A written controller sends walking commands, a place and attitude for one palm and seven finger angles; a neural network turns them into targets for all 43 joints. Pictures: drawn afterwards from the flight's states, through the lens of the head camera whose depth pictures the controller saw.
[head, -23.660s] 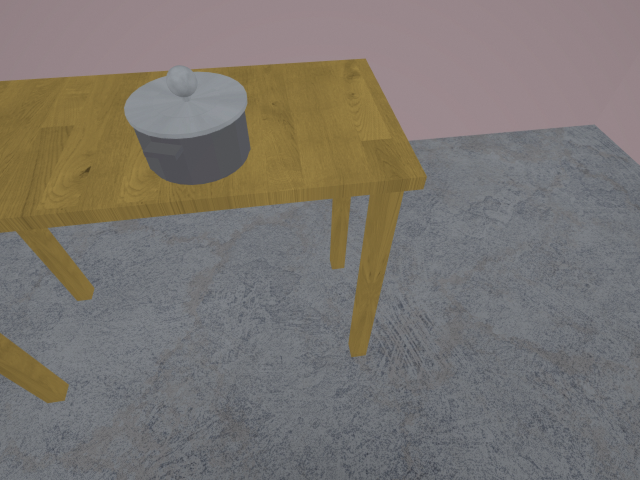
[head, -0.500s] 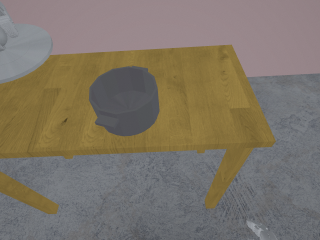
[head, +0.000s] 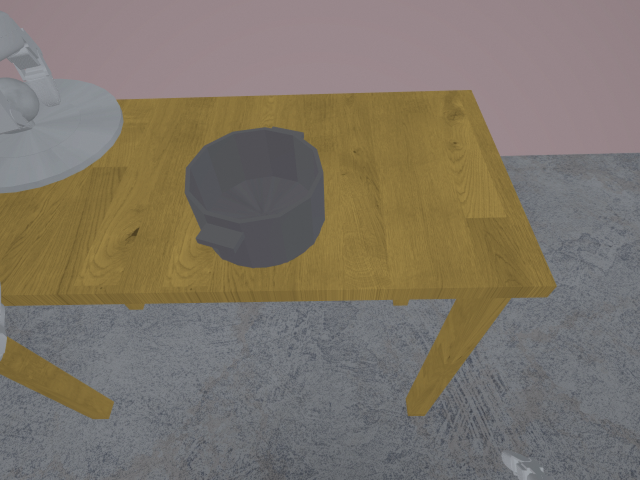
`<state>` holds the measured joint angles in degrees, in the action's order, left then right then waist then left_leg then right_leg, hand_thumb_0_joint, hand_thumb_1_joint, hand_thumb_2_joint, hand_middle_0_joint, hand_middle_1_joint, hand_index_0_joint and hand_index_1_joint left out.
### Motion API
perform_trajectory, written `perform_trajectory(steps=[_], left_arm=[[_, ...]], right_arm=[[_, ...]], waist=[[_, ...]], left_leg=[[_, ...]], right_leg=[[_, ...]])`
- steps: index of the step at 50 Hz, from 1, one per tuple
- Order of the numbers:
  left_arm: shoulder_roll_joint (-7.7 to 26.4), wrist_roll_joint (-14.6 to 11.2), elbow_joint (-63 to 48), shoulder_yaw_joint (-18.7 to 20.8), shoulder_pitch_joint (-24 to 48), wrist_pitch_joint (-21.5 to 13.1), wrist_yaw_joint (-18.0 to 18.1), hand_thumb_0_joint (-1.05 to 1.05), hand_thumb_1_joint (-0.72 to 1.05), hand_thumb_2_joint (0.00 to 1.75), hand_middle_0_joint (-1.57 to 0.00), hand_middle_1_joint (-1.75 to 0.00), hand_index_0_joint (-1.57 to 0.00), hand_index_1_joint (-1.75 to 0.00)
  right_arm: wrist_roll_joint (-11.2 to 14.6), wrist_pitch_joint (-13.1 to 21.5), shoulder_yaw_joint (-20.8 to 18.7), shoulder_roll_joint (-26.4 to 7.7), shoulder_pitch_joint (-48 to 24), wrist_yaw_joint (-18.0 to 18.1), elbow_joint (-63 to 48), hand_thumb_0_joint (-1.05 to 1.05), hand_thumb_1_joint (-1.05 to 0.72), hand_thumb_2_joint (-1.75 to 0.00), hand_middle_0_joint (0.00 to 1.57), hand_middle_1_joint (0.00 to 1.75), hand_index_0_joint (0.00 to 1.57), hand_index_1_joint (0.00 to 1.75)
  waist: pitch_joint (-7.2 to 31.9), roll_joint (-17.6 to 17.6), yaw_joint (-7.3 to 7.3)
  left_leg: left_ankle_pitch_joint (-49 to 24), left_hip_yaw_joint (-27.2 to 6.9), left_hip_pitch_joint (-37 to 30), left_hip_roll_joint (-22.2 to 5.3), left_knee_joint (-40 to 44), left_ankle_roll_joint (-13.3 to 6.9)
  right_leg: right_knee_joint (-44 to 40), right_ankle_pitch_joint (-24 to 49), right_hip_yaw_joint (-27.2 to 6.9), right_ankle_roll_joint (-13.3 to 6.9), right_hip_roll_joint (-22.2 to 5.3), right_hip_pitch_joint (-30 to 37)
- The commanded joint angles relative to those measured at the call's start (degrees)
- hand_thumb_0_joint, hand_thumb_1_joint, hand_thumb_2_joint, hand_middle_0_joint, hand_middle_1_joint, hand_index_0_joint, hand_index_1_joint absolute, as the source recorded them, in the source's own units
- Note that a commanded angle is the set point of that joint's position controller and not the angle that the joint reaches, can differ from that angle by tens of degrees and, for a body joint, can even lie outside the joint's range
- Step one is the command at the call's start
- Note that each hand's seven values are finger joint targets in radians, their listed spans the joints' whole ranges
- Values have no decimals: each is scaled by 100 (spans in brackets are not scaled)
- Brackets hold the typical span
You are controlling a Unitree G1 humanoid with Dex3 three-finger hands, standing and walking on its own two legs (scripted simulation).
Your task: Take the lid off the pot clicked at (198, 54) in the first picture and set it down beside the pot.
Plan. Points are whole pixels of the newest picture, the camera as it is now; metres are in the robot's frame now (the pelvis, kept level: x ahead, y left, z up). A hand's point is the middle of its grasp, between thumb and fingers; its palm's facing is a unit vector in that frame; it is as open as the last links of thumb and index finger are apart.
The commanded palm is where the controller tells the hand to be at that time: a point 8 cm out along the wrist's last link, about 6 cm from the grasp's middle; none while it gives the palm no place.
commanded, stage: lower the lid onto the table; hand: left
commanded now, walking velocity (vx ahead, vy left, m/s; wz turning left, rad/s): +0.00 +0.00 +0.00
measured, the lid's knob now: (12, 101) +0.46 +0.33 +0.24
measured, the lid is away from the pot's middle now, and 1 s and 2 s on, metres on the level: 0.24 0.23 0.24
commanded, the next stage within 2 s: none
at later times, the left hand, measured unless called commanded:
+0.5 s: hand (37, 126) +0.44 +0.31 +0.23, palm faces -0.25 -0.11 -0.96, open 7.2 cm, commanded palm +0.42 +0.32 +0.30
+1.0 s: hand (42, 158) +0.43 +0.32 +0.19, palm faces -0.32 -0.13 -0.94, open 7.2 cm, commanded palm +0.42 +0.33 +0.26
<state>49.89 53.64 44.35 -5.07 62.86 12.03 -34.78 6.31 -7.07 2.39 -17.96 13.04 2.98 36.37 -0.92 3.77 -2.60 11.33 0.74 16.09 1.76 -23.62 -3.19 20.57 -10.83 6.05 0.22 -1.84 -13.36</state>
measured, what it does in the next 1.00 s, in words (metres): stands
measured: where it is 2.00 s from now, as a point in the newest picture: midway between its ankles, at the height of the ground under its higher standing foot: outside the picture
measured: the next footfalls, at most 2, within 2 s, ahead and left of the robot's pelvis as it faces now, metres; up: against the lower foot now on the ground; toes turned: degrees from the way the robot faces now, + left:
none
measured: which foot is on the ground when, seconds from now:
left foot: down 0.00-1.00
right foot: down 0.00-1.00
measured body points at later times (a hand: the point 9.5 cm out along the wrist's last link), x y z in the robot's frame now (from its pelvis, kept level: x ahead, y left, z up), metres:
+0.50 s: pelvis +0.00 +0.00 +0.00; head +0.04 -0.02 +0.45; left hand +0.45 +0.31 +0.28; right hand +0.11 -0.27 -0.12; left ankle +0.01 +0.08 -0.74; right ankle -0.01 -0.13 -0.74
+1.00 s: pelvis +0.00 +0.00 +0.00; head +0.04 -0.01 +0.45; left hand +0.44 +0.32 +0.24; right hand +0.10 -0.27 -0.12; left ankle +0.01 +0.08 -0.74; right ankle -0.01 -0.13 -0.74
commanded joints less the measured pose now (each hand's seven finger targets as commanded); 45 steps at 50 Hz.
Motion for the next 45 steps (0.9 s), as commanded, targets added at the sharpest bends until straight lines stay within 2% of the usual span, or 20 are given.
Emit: perform_trajectory(steps=[1, 2, 6, 7, 8, 11, 12, 13, 17, 18, 22, 23, 25, 28, 30, 32, 35, 40, 43, 45], left_arm=[[1906, 104, -996, 647, 3175, -51, 389, 0, 57, 113, -91, -91, -96, -94], [1724, 23, -878, 494, 3041, -64, 401, 0, 57, 113, -91, -91, -96, -94], [2115, 129, -1448, 865, 3295, -135, 459, 0, 57, 113, -91, -91, -96, -94], [1938, 34, -1324, 752, 3023, -136, 468, 0, 57, 113, -91, -91, -96, -94], [2192, 108, -1736, 974, 3228, -161, 500, 0, 57, 113, -91, -91, -96, -94], [1979, 57, -949, 935, 2499, -152, 421, 0, 57, 113, -91, -91, -96, -94], [1769, -62, -1004, 772, 2355, -164, 409, 0, 57, 113, -91, -91, -96, -94], [2037, 24, -1460, 938, 2671, -183, 437, 0, 57, 113, -91, -91, -96, -94], [1936, -83, -1478, 924, 2522, -193, 470, 0, 57, 113, -91, -91, -96, -94], [2351, 25, -1807, 1236, 2742, -226, 519, 0, 57, 113, -91, -91, -96, -94], [1996, -92, -979, 1000, 2197, -254, 478, 0, 57, 113, -91, -91, -96, -94], [2239, 0, -1350, 1130, 2561, -293, 503, 0, 57, 113, -91, -91, -96, -94], [2024, -43, -1488, 938, 2714, -321, 503, 0, 57, 113, -91, -91, -96, -94], [2190, -25, -1294, 1070, 2584, -364, 539, 0, 57, 113, -91, -91, -96, -94], [1977, -55, -1005, 893, 2575, -386, 510, 0, 57, 113, -91, -91, -96, -94], [1770, -176, -1093, 703, 2563, -430, 520, 0, 57, 113, -91, -91, -96, -94], [1942, -103, -1501, 839, 2871, -498, 579, 0, 57, 113, -91, -91, -96, -94], [1685, -188, -1246, 753, 2487, -535, 558, 0, 57, 113, -91, -91, -96, -94], [2012, -143, -1408, 993, 2523, -606, 625, 0, 57, 113, -91, -91, -96, -94], [1826, -149, -1036, 877, 2352, -623, 611, 0, 57, 113, -91, -91, -96, -94]], right_arm=[[-1, 154, -274, -823, -137, 23, -618, 0, -90, -90, 20, 30, 20, 30], [-10, 154, -294, -866, -64, 7, -610, 0, -90, -90, 20, 30, 20, 30], [-38, 174, -300, -805, -134, 4, -709, 0, -90, -90, 20, 30, 20, 30], [-50, 170, -319, -851, -67, -16, -699, 0, -90, -90, 20, 30, 20, 30], [-52, 171, -324, -802, -86, -40, -734, 0, -90, -90, 20, 30, 20, 30], [-32, 106, -305, -805, -133, -61, -728, 0, -90, -90, 20, 30, 20, 30], [-17, 72, -340, -866, -60, -93, -721, 0, -90, -90, 20, 30, 20, 30], [-28, 74, -337, -825, -147, -110, -802, 0, -90, -90, 20, 30, 20, 30], [-43, 66, -357, -859, -124, -90, -812, 0, -90, -90, 20, 30, 20, 30], [-52, 70, -351, -833, -129, -94, -825, 0, -90, -90, 20, 30, 20, 30], [-28, 33, -351, -871, -82, -71, -755, 0, -90, -90, 20, 30, 20, 30], [-26, 31, -343, -849, -130, -76, -768, 0, -90, -90, 20, 30, 20, 30], [-18, 51, -339, -805, -218, -59, -809, 0, -90, -90, 20, 30, 20, 30], [-33, 55, -338, -839, -110, -50, -734, 0, -90, -90, 20, 30, 20, 30], [-18, 53, -328, -823, -135, -15, -698, 0, -90, -90, 20, 30, 20, 30], [-22, 62, -350, -865, -118, -11, -699, 0, -90, -90, 20, 30, 20, 30], [-39, 138, -341, -824, -112, 16, -680, 0, -90, -90, 20, 30, 20, 30], [-40, 116, -360, -834, -102, -15, -609, 0, -90, -90, 20, 30, 20, 30], [-72, 118, -370, -862, -72, -24, -639, 0, -90, -90, 20, 30, 20, 30], [-70, 108, -347, -838, -89, -12, -617, 0, -90, -90, 20, 30, 20, 30]], waist=[[2308, 343, -100], [2312, 466, -141], [2763, 516, -67], [2731, 659, -108], [2863, 549, -43], [2339, 195, -57], [2397, 250, -86], [2553, 248, -15], [2646, 534, -71], [2823, 418, 2], [2428, 224, -80], [2529, 162, -36], [2611, 419, -79], [2538, 300, -71], [2337, 221, -117], [2419, 510, -162], [2680, 675, -137], [2360, 382, -150], [2598, 435, -101], [2345, 380, -130]], left_leg=[[-1923, -353, -1289, 18, 74, -194], [-2043, -388, -1318, 22, 40, -173], [-2381, -411, -1523, 29, -3, -197], [-2659, -430, -1568, 20, -66, -173], [-2676, -483, -1655, -11, -1, -137], [-2487, -370, -1272, 16, -23, -184], [-2572, -389, -1316, -7, -30, -161], [-2435, -392, -1355, -15, 24, -154], [-2691, -429, -1513, 12, -74, -175], [-2608, -448, -1540, 2, -27, -160], [-2215, -343, -1168, 47, -43, -199], [-2117, -352, -1193, 28, 10, -178], [-2143, -354, -1300, 54, -12, -206], [-2075, -388, -1248, 35, -12, -187], [-1778, -333, -1131, 53, 9, -212], [-1910, -363, -1276, 47, -29, -208], [-2203, -442, -1570, 35, -40, -195], [-2101, -450, -1439, 26, -22, -194], [-2057, -457, -1423, 44, -13, -176], [-1995, -434, -1290, 54, -9, -192]], right_leg=[[-57, 1122, -178, -282, 343, 357], [-61, 1115, -168, -304, 323, 292], [12, 1338, -228, -303, 343, 517], [1, 1413, -212, -315, 325, 436], [22, 1384, -216, -294, 344, 513], [11, 1465, -193, -280, 339, 427], [-14, 1462, -185, -273, 318, 421], [14, 1406, -227, -264, 320, 520], [8, 1432, -206, -295, 328, 435], [46, 1416, -243, -280, 344, 572], [-10, 1407, -219, -271, 319, 524], [29, 1416, -251, -260, 318, 620], [36, 1390, -253, -273, 312, 569], [12, 1340, -240, -269, 342, 568], [-22, 1238, -217, -258, 330, 483], [-46, 1188, -205, -282, 329, 392], [-12, 1254, -212, -279, 359, 417], [-62, 1218, -189, -266, 361, 322], [-32, 1221, -214, -287, 361, 465], [-40, 1212, -182, -288, 363, 381]])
